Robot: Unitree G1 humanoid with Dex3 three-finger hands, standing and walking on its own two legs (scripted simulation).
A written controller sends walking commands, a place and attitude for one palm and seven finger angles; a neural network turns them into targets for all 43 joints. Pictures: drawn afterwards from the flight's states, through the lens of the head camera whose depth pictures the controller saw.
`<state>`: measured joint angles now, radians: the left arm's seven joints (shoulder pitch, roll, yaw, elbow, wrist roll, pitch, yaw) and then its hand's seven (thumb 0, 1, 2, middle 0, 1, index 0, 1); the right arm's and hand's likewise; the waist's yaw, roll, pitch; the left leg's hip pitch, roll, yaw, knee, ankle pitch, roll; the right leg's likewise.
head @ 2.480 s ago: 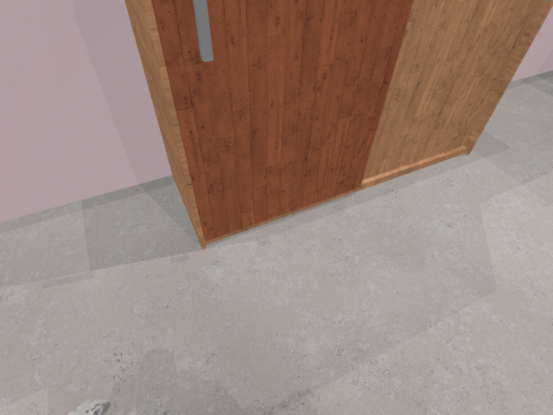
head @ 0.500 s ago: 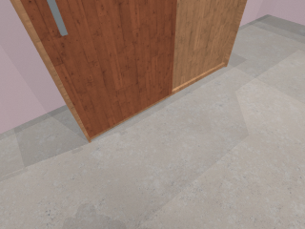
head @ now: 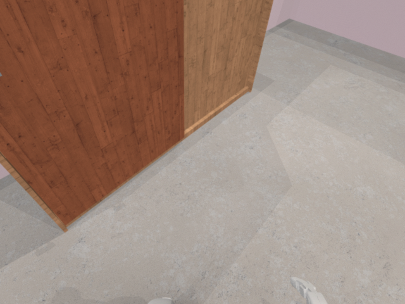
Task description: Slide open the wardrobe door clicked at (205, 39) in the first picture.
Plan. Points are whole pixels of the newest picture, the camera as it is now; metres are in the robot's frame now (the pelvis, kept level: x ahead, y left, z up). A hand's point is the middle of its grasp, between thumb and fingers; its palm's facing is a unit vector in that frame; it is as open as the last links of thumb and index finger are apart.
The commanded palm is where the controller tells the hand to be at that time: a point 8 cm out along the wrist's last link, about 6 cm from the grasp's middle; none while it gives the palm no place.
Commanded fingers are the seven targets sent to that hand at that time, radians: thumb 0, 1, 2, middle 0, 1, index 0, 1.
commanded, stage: walk to a spot facing it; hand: left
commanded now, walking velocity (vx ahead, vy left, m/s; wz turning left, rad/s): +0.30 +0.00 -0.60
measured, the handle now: out of the picture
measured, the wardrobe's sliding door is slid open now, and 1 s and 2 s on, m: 0.00 0.00 0.00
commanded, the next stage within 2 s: none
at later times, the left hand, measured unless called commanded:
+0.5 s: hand (160, 218) +0.34 +0.16 -0.15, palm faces -0.36 -0.92 -0.17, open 7.3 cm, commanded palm none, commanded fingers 0.00 0.90 0.90 -0.20 -0.30 -0.20 -0.30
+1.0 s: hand (163, 190) +0.43 +0.17 -0.16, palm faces -0.50 -0.83 -0.23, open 7.3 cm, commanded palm none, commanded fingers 0.00 0.90 0.90 -0.20 -0.30 -0.20 -0.30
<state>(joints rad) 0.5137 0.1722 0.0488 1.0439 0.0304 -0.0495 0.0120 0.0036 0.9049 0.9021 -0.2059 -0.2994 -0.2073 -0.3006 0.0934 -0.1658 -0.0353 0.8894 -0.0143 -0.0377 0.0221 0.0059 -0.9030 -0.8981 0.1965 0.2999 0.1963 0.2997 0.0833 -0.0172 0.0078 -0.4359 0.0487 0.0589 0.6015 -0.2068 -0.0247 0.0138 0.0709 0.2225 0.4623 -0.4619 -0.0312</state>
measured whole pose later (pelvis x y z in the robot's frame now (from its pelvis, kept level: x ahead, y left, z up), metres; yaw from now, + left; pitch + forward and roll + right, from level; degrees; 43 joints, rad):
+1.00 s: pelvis +0.25 +0.04 +0.00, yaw -36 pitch +1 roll +0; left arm 0.22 0.24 0.08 0.89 0.03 0.04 0.00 0.00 0.91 0.90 -0.21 -0.30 -0.21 -0.30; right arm 0.09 -0.18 -0.04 0.84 -0.01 0.01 -0.02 0.00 -0.90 -0.90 0.20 0.30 0.20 0.30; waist 0.05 -0.03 0.04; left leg -0.33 0.05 0.03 0.60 -0.31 -0.06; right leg -0.38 0.08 0.10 0.59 -0.22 -0.01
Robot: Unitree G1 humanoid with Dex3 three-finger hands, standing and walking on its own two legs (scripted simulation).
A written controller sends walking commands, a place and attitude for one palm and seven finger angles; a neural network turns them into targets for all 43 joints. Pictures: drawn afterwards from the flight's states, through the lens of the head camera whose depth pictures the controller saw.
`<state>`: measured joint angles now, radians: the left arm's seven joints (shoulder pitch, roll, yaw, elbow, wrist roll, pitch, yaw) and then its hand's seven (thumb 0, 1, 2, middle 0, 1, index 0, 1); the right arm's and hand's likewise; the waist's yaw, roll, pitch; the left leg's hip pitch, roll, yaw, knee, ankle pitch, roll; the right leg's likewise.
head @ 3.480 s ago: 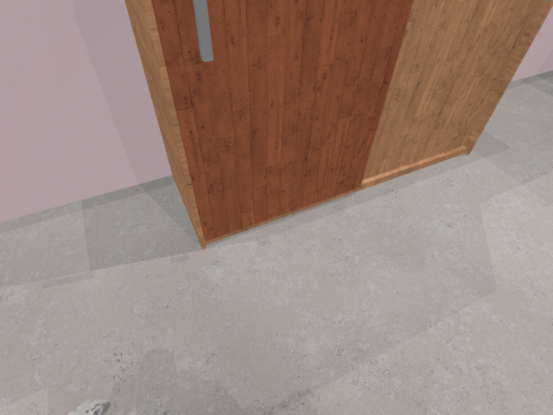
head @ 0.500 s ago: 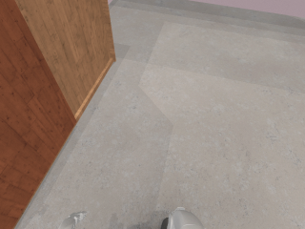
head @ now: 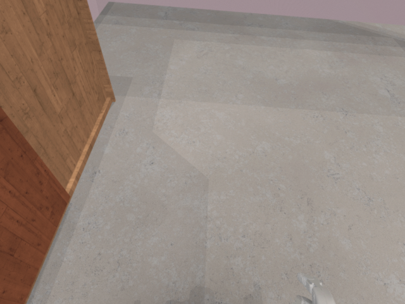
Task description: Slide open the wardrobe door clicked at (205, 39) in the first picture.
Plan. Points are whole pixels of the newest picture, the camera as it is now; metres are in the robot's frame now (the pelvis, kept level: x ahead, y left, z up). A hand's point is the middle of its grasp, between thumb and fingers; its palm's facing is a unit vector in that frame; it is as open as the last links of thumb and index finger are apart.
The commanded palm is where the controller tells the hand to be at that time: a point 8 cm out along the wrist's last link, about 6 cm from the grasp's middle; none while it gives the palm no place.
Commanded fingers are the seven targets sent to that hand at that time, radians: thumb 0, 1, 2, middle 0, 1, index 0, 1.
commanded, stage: walk to a spot facing it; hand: left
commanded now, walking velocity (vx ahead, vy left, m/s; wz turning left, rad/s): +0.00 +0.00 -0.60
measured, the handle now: out of the picture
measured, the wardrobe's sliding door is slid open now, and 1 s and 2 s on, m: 0.00 0.00 0.00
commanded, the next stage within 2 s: turn to face it in 1.42 s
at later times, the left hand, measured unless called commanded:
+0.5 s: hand (144, 292) +0.16 +0.14 -0.15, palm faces -0.35 -0.90 -0.27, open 7.3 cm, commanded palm none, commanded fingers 0.00 0.90 0.90 -0.20 -0.30 -0.20 -0.30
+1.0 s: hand (145, 295) +0.16 +0.14 -0.17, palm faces -0.50 -0.85 -0.18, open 7.3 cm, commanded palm none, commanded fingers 0.00 0.90 0.90 -0.20 -0.30 -0.20 -0.30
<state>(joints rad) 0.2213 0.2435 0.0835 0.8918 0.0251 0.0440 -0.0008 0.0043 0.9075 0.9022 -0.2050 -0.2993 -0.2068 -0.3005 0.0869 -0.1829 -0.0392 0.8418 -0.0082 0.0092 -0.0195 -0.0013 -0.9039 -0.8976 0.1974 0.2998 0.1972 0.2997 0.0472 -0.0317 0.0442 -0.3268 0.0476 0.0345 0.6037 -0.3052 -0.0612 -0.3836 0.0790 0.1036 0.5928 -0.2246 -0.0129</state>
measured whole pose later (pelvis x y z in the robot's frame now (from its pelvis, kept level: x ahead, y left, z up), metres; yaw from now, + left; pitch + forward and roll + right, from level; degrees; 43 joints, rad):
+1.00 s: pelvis +0.02 -0.01 +0.01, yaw -37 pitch +1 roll -1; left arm 0.32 0.23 0.07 0.94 0.02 0.03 -0.02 0.00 0.90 0.90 -0.21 -0.30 -0.21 -0.30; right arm 0.17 -0.22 -0.05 0.87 -0.02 0.00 0.00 0.00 -0.90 -0.90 0.20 0.30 0.20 0.30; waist 0.05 -0.04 0.01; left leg -0.28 0.03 0.05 0.54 -0.33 -0.06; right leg -0.25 0.10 0.16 0.52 -0.28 -0.02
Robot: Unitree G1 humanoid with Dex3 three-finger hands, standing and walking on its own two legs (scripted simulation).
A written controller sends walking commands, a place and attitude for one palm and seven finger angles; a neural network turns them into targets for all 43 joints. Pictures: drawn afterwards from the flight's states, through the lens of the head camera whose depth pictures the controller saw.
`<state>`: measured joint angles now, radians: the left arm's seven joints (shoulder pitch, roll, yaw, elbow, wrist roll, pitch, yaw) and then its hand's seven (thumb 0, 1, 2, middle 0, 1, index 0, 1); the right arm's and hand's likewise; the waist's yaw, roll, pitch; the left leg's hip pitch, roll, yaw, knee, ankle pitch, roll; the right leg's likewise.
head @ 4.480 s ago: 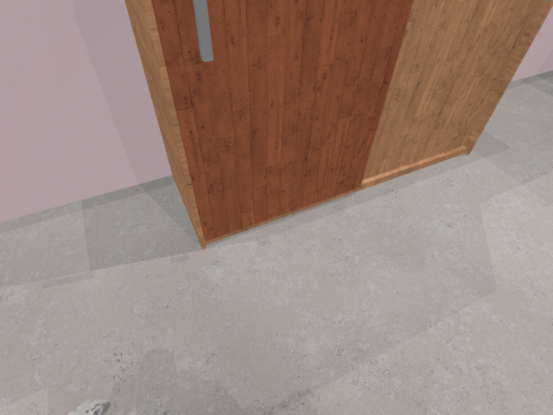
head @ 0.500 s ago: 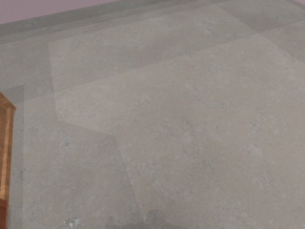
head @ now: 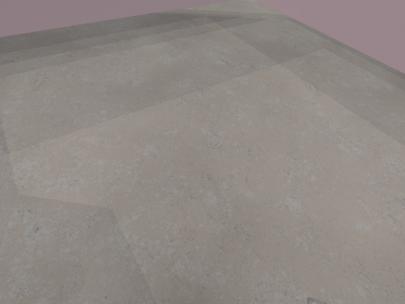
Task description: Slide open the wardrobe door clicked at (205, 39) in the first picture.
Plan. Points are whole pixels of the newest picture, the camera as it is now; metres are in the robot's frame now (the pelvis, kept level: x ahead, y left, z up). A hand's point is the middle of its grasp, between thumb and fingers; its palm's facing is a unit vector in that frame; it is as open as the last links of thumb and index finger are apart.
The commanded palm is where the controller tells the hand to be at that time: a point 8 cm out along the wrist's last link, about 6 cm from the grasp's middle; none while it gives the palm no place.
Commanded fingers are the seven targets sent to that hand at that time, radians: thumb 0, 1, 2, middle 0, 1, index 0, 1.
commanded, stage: walk to a spot facing it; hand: left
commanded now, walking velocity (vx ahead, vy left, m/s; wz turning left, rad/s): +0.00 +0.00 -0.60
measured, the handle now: out of the picture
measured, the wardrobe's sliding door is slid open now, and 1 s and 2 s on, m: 0.00 0.00 0.00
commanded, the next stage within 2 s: turn to face it in 0.42 s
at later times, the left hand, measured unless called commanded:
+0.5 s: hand (159, 251) +0.27 +0.13 -0.17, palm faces -0.37 -0.91 -0.20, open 7.4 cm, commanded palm none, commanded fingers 0.00 0.90 0.90 -0.20 -0.30 -0.20 -0.30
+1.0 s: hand (158, 247) +0.28 +0.14 -0.19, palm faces -0.16 -0.97 -0.16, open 7.3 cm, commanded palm none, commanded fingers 0.00 0.90 0.90 -0.20 -0.30 -0.20 -0.30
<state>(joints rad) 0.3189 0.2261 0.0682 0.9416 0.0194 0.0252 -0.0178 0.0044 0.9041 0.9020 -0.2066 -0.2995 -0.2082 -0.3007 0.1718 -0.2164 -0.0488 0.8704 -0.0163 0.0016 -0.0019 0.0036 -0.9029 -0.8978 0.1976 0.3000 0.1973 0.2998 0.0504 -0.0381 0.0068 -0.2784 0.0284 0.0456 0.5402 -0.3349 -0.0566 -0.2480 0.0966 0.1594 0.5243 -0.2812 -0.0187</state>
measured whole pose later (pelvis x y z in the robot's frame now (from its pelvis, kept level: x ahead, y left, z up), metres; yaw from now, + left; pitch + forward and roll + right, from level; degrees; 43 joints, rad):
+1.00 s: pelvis +0.16 -0.02 -0.02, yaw -11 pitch +0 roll -1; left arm 0.17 0.20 0.06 0.94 0.02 0.02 0.02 0.00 0.91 0.90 -0.21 -0.30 -0.21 -0.30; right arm 0.23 -0.16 -0.05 0.96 -0.02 0.03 0.01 0.00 -0.91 -0.90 0.20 0.30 0.20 0.30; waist -0.02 -0.05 0.07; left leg -0.37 0.04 0.12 0.71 -0.34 0.03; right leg -0.28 -0.09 -0.22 0.78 -0.49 0.02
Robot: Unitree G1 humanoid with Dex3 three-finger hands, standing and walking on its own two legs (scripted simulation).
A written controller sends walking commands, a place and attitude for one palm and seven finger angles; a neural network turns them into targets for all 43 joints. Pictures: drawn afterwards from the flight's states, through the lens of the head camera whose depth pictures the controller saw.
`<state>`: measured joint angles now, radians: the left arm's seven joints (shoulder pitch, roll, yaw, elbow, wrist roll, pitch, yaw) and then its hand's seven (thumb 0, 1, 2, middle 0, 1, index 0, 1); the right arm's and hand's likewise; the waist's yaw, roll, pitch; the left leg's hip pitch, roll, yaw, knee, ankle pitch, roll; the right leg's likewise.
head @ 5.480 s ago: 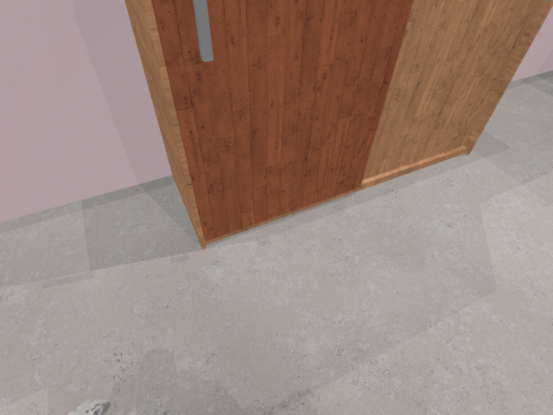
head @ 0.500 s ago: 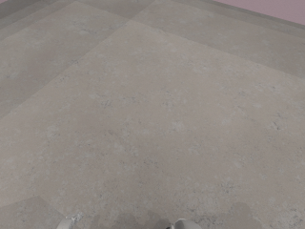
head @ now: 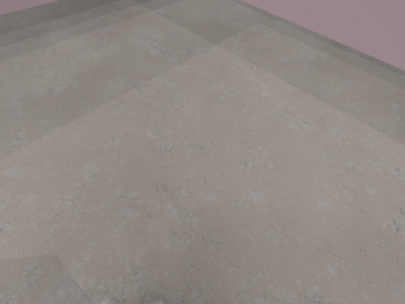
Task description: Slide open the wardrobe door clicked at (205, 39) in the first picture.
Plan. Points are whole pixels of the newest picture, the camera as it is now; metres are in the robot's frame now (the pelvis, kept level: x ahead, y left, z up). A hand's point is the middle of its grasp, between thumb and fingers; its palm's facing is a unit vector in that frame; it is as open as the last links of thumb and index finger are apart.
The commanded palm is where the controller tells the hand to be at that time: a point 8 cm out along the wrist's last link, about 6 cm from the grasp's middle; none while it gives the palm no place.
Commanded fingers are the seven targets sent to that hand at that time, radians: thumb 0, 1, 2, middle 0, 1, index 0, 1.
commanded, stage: turn to face it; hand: left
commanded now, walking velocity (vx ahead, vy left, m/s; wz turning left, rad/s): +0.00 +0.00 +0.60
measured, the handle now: out of the picture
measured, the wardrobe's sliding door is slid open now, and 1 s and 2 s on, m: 0.00 0.00 0.00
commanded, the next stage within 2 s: none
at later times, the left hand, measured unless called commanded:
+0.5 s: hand out of the picture +0.07 +0.18 -0.13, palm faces +0.26 -0.93 -0.26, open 7.3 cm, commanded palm none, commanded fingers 0.00 0.90 0.90 -0.20 -0.30 -0.20 -0.30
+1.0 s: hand out of the picture -0.11 +0.11 -0.15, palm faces +0.60 -0.76 -0.27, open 7.3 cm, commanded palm none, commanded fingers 0.00 0.90 0.90 -0.20 -0.30 -0.20 -0.30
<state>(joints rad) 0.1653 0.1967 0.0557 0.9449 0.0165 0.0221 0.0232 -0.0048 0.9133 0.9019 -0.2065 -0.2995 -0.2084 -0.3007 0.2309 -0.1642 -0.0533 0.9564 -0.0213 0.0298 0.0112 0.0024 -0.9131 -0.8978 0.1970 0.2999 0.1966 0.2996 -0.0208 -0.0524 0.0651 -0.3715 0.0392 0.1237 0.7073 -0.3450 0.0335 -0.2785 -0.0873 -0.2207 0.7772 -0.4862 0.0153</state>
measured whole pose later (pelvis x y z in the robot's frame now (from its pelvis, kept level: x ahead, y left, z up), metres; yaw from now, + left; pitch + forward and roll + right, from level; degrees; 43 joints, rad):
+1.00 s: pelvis +0.00 -0.07 +0.02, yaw +36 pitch +1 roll +2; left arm 0.30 0.22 0.04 0.93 0.03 0.02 0.01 0.00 0.90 0.90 -0.21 -0.30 -0.21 -0.30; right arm 0.12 -0.25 -0.07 0.91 -0.01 0.07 0.03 0.00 -0.91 -0.90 0.19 0.30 0.19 0.30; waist 0.04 -0.02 0.09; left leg -0.35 0.05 0.09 0.74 -0.39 -0.06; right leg -0.20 -0.16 -0.30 0.57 -0.36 0.01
